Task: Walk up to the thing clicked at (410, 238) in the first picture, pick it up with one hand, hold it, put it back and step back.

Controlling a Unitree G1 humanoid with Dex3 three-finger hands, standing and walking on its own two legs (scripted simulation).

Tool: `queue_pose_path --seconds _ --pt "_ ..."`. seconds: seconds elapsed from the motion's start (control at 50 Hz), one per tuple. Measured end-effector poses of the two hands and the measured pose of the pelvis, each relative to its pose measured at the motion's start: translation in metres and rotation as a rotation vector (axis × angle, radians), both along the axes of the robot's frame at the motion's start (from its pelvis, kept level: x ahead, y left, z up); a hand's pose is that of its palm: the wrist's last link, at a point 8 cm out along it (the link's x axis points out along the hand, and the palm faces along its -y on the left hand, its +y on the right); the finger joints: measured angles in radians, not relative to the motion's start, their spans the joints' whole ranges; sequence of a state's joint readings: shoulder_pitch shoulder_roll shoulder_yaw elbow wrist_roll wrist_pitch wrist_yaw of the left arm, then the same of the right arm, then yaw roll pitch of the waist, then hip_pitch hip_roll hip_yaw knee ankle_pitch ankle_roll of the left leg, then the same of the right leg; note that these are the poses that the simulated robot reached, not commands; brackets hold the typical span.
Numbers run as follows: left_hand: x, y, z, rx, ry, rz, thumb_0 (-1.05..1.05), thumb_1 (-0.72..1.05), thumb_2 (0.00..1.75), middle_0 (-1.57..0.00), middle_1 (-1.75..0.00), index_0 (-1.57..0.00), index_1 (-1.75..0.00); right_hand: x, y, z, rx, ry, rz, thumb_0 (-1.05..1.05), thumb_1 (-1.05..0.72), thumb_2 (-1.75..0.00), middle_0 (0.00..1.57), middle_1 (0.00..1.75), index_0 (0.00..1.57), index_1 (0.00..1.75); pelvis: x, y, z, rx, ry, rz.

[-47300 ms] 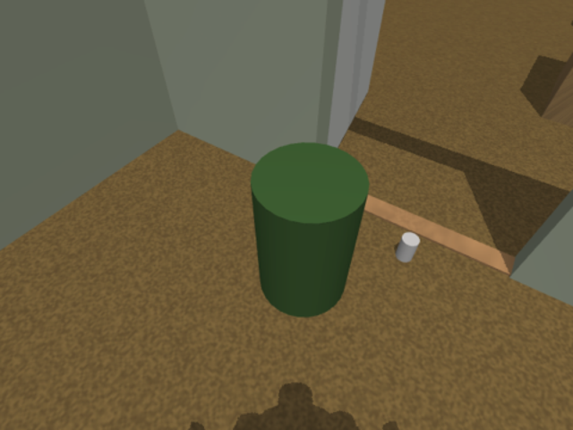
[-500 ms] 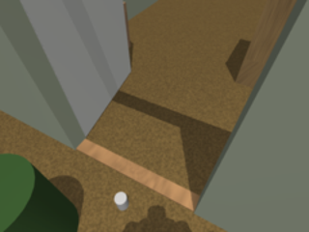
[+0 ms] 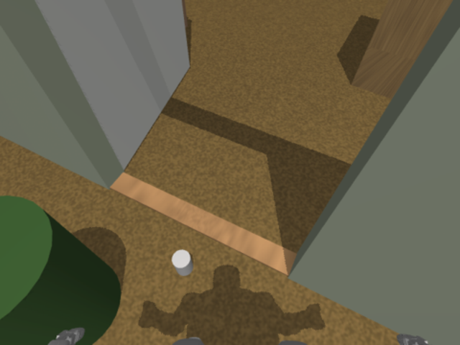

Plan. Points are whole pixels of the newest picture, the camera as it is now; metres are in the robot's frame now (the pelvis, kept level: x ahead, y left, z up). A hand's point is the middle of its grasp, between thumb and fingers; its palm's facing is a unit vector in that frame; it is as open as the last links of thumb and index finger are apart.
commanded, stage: step back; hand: left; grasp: from above
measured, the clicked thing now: (183, 263) +0.47 +0.19 -0.71
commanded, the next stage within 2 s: none
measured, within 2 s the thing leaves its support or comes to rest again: neither
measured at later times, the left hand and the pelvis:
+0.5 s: hand out of the picture +0.01 +0.27 -0.16, palm faces -0.09 -0.91 -0.40, open 7.4 cm; pelvis -0.10 +0.01 -0.02, yaw -4 degrees
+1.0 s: hand out of the picture -0.13 +0.30 -0.15, palm faces +0.01 -0.94 -0.34, open 7.4 cm; pelvis -0.25 +0.04 +0.00, yaw +0 degrees
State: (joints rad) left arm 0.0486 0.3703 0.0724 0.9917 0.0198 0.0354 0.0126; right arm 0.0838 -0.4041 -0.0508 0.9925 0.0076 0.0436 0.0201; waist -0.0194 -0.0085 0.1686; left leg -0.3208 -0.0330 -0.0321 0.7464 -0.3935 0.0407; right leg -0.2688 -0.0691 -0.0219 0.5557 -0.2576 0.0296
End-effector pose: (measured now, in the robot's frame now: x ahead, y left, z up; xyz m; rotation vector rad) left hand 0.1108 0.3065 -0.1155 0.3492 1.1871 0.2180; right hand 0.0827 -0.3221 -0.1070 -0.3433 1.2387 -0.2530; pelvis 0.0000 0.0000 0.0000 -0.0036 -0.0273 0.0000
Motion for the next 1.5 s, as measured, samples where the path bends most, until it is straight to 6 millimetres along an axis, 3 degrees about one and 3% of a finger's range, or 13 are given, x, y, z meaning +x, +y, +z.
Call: queue_pose_path --seconds 0.08,0.16,0.34,0.5,0.6,0.68,0.84,1.0,1.12,1.22,1.3,1.38,1.5 --pt "0.014 0.021 -0.013 -0.002 -0.057 -0.003 0.01 0.91 0.9 -0.21 -0.3 -0.21 -0.3 -0.027 0.012 -0.002 -0.045 0.042 0.008 0.0 -0.91 -0.9 0.2 0.3 0.2 0.3 -0.014 0.016 -0.011 -0.009 0.002 0.011" --pt "0.01 0.024 -0.014 -0.008 -0.069 -0.01 0.01 0.91 0.9 -0.2 -0.3 -0.2 -0.3 -0.054 0.028 0.005 -0.042 0.087 0.013 0.0 -0.91 -0.9 0.2 0.3 0.2 0.3 -0.029 0.02 -0.004 -0.018 0.008 0.011" --pt "-0.046 0.016 -0.013 -0.014 0.02 -0.064 0.01 0.91 0.9 -0.2 -0.3 -0.2 -0.3 -0.073 0.041 -0.001 -0.012 -0.035 -0.016 0.0 -0.91 -0.9 0.2 0.3 0.21 0.3 -0.061 0.025 -0.004 -0.006 -0.005 -0.058" --pt "-0.1 0.003 -0.002 0.024 -0.005 -0.077 0.01 0.91 0.9 -0.2 -0.3 -0.2 -0.3 -0.103 0.024 -0.023 0.038 -0.103 -0.032 0.0 -0.91 -0.9 0.2 0.3 0.21 0.3 -0.105 0.01 -0.015 -0.028 -0.044 -0.074" --pt "-0.136 0.001 0.017 0.03 -0.019 -0.053 0.01 0.91 0.9 -0.21 -0.3 -0.21 -0.3 -0.133 0.018 -0.013 0.044 -0.072 -0.03 0.0 -0.91 -0.9 0.2 0.3 0.21 0.3 -0.128 0.007 -0.001 0.034 -0.029 -0.081" --pt "-0.148 0.006 0.024 0.038 -0.052 -0.047 0.01 0.9 0.9 -0.21 -0.3 -0.21 -0.3 -0.166 0.013 -0.008 0.013 -0.027 -0.014 0.0 -0.91 -0.9 0.2 0.3 0.21 0.3 -0.149 0.012 0.002 0.028 0.0 -0.057" --pt "-0.175 0.029 0.003 0.007 -0.153 -0.047 0.01 0.9 0.9 -0.21 -0.3 -0.21 -0.3 -0.225 0.031 -0.01 -0.047 0.043 0.04 0.0 -0.91 -0.9 0.2 0.3 0.2 0.3 -0.205 0.032 -0.014 0.014 -0.017 0.015" --pt "-0.249 0.039 -0.003 -0.038 -0.065 0.006 0.01 0.91 0.9 -0.2 -0.3 -0.2 -0.3 -0.263 0.057 0.017 -0.038 -0.005 0.063 0.0 -0.91 -0.9 0.2 0.3 0.21 0.3 -0.25 0.039 0.003 -0.029 -0.011 -0.007" --pt "-0.312 0.043 -0.007 -0.011 0.012 -0.003 0.01 0.91 0.9 -0.2 -0.3 -0.2 -0.3 -0.269 0.054 0.021 -0.042 -0.119 0.068 0.0 -0.9 -0.9 0.2 0.3 0.21 0.3 -0.291 0.035 0.0 -0.023 -0.006 -0.055" --pt "-0.356 0.033 -0.012 0.018 0.051 -0.039 0.01 0.91 0.9 -0.2 -0.3 -0.2 -0.3 -0.292 0.039 0.008 -0.025 -0.192 0.07 0.0 -0.9 -0.9 0.2 0.3 0.21 0.3 -0.335 0.024 -0.013 -0.004 -0.017 -0.098" --pt "-0.397 0.016 -0.004 0.025 0.047 -0.044 0.01 0.91 0.9 -0.2 -0.3 -0.2 -0.3 -0.328 0.021 -0.009 -0.001 -0.194 0.033 0.0 -0.91 -0.9 0.2 0.3 0.21 0.3 -0.37 0.014 -0.017 -0.039 -0.038 -0.081" --pt "-0.434 0.009 0.015 0.037 0.047 -0.032 0.01 0.91 0.9 -0.21 -0.3 -0.21 -0.3 -0.375 0.016 -0.008 0.02 -0.131 0.002 0.0 -0.91 -0.9 0.2 0.3 0.21 0.3 -0.392 0.009 -0.005 0.039 -0.026 -0.097" --pt "-0.448 0.014 0.027 0.071 -0.021 -0.035 0.01 0.9 0.9 -0.21 -0.3 -0.21 -0.3 -0.451 0.011 -0.011 0.004 -0.023 -0.001 0.0 -0.91 -0.9 0.2 0.3 0.2 0.3 -0.429 0.01 0.0 0.037 0.006 -0.049"
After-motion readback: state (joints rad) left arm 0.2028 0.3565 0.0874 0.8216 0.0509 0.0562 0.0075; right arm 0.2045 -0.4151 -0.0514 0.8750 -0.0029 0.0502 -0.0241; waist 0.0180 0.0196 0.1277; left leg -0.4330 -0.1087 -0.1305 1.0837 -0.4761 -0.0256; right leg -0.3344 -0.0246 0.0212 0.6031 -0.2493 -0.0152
